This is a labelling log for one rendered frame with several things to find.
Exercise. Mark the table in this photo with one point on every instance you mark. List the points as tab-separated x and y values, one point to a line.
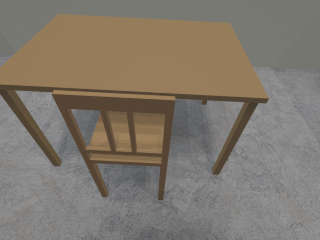
192	60

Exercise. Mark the chair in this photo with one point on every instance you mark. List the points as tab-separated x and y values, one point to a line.
132	129

